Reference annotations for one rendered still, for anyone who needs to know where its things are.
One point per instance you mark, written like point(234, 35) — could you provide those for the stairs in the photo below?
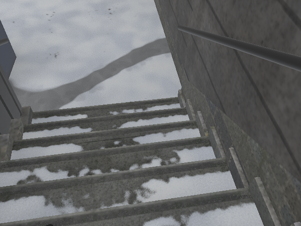
point(141, 163)

